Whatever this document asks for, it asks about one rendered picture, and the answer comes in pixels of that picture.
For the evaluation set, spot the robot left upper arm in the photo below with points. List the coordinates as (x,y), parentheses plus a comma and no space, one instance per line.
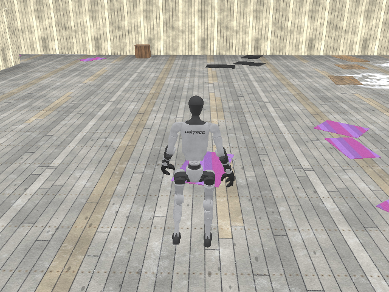
(176,127)

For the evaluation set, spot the humanoid robot head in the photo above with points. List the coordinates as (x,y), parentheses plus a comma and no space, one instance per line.
(195,105)

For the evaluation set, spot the right robot thigh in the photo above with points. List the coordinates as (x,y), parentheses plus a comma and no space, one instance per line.
(209,185)

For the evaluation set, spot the robot right upper arm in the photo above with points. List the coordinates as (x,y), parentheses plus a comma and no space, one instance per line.
(213,128)

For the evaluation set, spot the right robot forearm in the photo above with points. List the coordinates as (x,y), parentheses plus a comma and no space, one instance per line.
(225,163)

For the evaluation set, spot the right robot hand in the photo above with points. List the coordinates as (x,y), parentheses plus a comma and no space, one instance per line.
(230,178)

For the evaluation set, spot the left robot forearm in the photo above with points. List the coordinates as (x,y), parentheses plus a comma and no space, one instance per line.
(166,158)

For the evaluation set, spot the left robot hand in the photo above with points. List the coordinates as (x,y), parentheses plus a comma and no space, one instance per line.
(169,166)

